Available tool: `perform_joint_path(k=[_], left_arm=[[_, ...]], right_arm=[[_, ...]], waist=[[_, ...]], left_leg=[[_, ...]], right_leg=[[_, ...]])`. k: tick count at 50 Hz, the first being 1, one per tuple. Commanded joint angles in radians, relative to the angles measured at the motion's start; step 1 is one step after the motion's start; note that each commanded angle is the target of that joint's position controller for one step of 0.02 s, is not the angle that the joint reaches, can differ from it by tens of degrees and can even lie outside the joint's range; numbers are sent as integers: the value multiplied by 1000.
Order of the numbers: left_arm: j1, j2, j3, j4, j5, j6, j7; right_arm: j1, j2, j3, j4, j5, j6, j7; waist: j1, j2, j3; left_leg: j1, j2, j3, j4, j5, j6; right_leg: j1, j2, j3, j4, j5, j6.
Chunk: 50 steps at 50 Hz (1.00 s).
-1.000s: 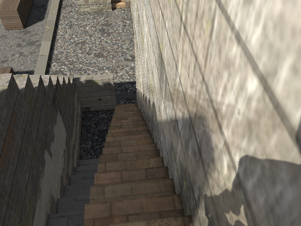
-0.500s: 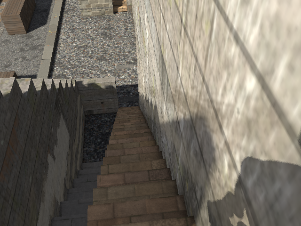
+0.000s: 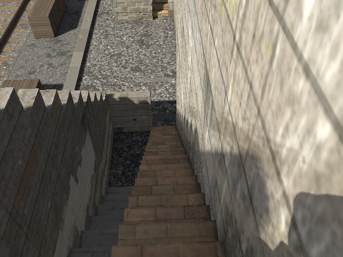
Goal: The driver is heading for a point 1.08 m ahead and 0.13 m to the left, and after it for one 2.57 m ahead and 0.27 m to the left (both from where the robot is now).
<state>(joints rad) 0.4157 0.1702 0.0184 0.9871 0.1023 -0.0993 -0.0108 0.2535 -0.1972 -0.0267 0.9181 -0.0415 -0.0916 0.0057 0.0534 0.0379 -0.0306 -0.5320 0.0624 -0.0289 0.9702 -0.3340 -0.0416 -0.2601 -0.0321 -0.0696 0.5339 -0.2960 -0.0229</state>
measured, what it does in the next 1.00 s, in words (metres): goes down: left foot, then right foot 0.20 m lower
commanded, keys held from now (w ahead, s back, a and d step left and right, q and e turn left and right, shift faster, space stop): w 1.00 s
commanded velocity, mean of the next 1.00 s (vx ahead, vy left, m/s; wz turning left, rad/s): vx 0.49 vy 0.00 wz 0.00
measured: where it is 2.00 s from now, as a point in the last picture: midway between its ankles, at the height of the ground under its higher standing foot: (167, 252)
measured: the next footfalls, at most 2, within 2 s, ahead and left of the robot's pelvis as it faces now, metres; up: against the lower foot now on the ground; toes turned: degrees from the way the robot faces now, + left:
left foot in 0.06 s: +0.04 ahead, +0.12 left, +0.00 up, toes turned +2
right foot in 0.62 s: +0.28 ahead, -0.09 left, -0.21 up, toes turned -6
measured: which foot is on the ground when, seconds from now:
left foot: up 0.00-0.04, down 0.06-0.62, up 0.64-1.00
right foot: down 0.00-0.08, up 0.10-0.60, down 0.62-1.00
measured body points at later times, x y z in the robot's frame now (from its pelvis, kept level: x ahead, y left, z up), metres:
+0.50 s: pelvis +0.12 +0.04 -0.11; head +0.13 +0.03 +0.34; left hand +0.32 +0.21 -0.22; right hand +0.03 -0.12 -0.26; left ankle +0.00 +0.12 -0.73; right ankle +0.29 -0.11 -0.79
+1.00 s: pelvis +0.31 +0.02 -0.27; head +0.32 +0.01 +0.18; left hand +0.21 +0.20 -0.41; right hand +0.35 -0.21 -0.42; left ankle +0.49 +0.20 -0.93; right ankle +0.24 -0.08 -0.94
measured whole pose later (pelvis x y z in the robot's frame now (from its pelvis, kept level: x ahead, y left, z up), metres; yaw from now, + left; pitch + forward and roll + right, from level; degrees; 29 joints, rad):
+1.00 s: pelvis +0.31 +0.02 -0.27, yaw +1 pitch +3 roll -5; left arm 0.57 0.08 -0.06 1.06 0.09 -0.12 -0.02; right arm 0.38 -0.24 0.02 0.89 -0.09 0.00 0.09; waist 0.04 0.11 -0.06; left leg -0.84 0.14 -0.16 0.91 0.48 0.03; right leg -0.38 0.05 -0.17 0.97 -0.64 -0.04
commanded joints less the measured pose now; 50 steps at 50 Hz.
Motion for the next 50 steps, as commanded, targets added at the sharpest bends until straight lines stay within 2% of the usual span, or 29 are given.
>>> perform_joint_path(k=[1, 3, 4, 5, 6, 8, 10, 16, 18, 20, 22, 23, 25, 26, 27, 29, 30, 31, 33, 35, 37, 38, 40, 43, 44, 46, 47, 48, 50], left_arm=[[-110, 235, 60, -73, 56, -20, -15], [-259, 214, 53, -120, -3, -47, -16], [-207, 133, 46, -96, -16, -35, -16], [-49, 4, 12, -84, 9, -29, -42], [50, -14, 16, -72, -31, -49, -39], [-118, 89, 42, -135, -98, -39, -29], [-137, 59, 16, -104, -9, -11, -24], [-84, 73, 3, -126, 13, -6, -49], [-323, 43, -26, -205, 43, -5, -31], [-436, 41, -22, -250, 4, -10, -28], [-406, 31, -36, -244, 24, 4, -62], [-381, 33, -35, -268, 13, 31, -71], [-382, 60, -34, -328, -36, 71, -78], [-281, 83, -32, -301, -16, 75, -70], [-183, 127, -23, -284, 0, 75, -77], [10, 140, -11, -212, -3, 31, -74], [58, 158, 17, -188, -49, 14, -72], [168, 209, 44, -145, -26, 25, -55], [369, 250, 68, -72, 10, 59, -97], [82, 271, 69, -75, -40, 36, -110], [-53, 51, -1, -94, -19, 0, -92], [-39, -49, -33, -42, 14, -14, -62], [41, -5, -39, 3, -28, -28, -27], [46, 156, -21, 27, 7, -44, -34], [52, 92, -32, 40, -4, -62, 0], [222, 47, -39, 105, -2, -49, 27], [252, 48, -47, 93, -15, -40, 30], [202, 48, -54, 54, -2, -30, 9], [70, 55, -51, -41, -42, -16, -23]], right_arm=[[399, 15, 14, 109, -5, -21, 30], [371, -118, -44, 53, 15, -39, -1], [288, -158, -50, 29, 35, -51, -41], [332, -235, -53, 47, 20, -68, -83], [452, -200, -32, 77, 4, -84, -59], [469, -116, -30, 97, 7, -67, 5], [175, 34, 10, 2, 1, -26, 4], [167, -50, 13, -17, -16, -46, -33], [328, 48, 50, 13, -13, -46, -69], [467, 41, 38, 54, 0, -35, -82], [405, 75, 58, 18, 11, -13, -65], [354, -6, 49, 28, -11, 0, -23], [302, -79, 23, 29, -20, -6, 13], [204, -87, 33, -1, -31, -13, 22], [39, -143, 24, -78, -14, -17, 19], [67, -106, 37, -53, -22, 0, 19], [187, -74, 46, 7, 26, 21, 30], [375, -75, 45, 103, -45, 41, 86], [380, -50, 34, 85, -26, 36, 115], [247, -25, 66, -57, -15, 38, 83], [330, -41, 76, -49, -17, 49, 54], [382, -4, 82, -28, -23, 68, 62], [350, -59, 59, -13, -30, 87, 97], [212, -115, 34, -37, -47, 68, 108], [162, -121, 29, -71, -72, 65, 96], [91, -58, 51, -98, -60, 63, 83], [155, -54, 60, -65, -34, 75, 89], [151, -32, 63, -60, -25, 86, 89], [218, -81, 36, -45, -54, 97, 93]], waist=[[-144, -121, 77], [-235, -73, 23], [-181, -5, 18], [-106, 204, -51], [-90, 81, -66], [-150, 133, 55], [-67, -45, 50], [-81, 13, 18], [-229, 18, -10], [-294, 50, 33], [-258, -27, 139], [-206, 44, 151], [-170, 25, 190], [-94, 9, 197], [-35, -8, 164], [-8, -70, 41], [-5, -152, 14], [-31, -193, -35], [-1, -184, -247], [-75, -72, -119], [-145, 100, -34], [-178, 57, 96], [-112, 33, 71], [-103, -57, 18], [-67, -58, -2], [8, -61, 53], [-13, 33, 42], [-48, -18, 71], [-95, -42, 113]], left_leg=[[355, -69, 72, 163, 258, -13], [482, -149, 214, -174, 76, 7], [460, -108, 115, -466, 156, 84], [600, 196, -335, -447, 891, 375], [640, 263, -329, -370, 1254, 424], [465, 305, -506, -421, 631, 441], [198, 208, -349, -385, 357, 363], [-92, 98, -184, -297, 81, 312], [497, 165, -347, -94, -6, 321], [551, 161, -420, -50, 21, 335], [170, 55, -285, -59, -156, 322], [-254, 9, -170, -164, -375, 308], [-371, 37, -278, -208, -492, 357], [-377, 80, -344, -122, -374, 353], [-218, 129, -393, -46, -176, 349], [4, 100, -353, 248, 105, 293], [130, 2, -194, 434, 15, 234], [56, -79, -75, 775, -182, 152], [-533, -221, -144, 1336, -459, 81], [-804, -98, -138, 1134, -194, 17], [-628, 33, -171, 835, 114, 70], [-560, 91, -169, 630, 301, 91], [-428, 62, -101, 393, 431, 61], [-299, 24, -55, 458, 376, 52], [-503, 79, -223, 201, 556, 54], [-692, 100, -230, -9, 648, 56], [-585, 130, -229, -157, 918, 53], [-378, 120, -178, -125, 985, 68], [-95, 56, -57, -57, 873, 74]], right_leg=[[-430, -201, 115, -120, 85, -187], [-428, -95, 5, 192, 196, -138], [-356, -71, -20, 456, 177, -91], [-523, 43, -32, 853, -245, -6], [-627, 73, 138, 951, -264, 8], [-905, -4, 183, 1100, -168, -1], [-820, -56, 185, 932, 78, -12], [-436, 9, 11, 772, 168, -6], [-976, -109, 222, 408, 512, 7], [-1044, -82, 134, 330, 438, 13], [-751, -98, 70, 99, 783, -4], [-320, -24, -82, 152, 740, -5], [-160, -20, -69, 206, 484, 57], [-95, -60, 22, 234, 568, 38], [-146, -72, 53, 128, 479, 8], [39, -63, 36, -101, 504, -39], [120, -47, -60, -517, 475, -44], [345, -105, -41, -380, 597, -85], [813, -265, 213, 128, 1181, -278], [620, -403, 458, -83, 477, -342], [128, -300, 275, -71, 290, -281], [-92, -244, 233, -89, 383, -233], [-251, -163, 182, -50, 319, -226], [-295, -205, 230, -31, 291, -233], [-56, -201, 264, 65, 225, -193], [160, -263, 331, 142, 193, -206], [82, -237, 284, 184, 166, -164], [-145, -200, 236, 179, 60, -148], [-453, -133, 177, 139, -152, -132]])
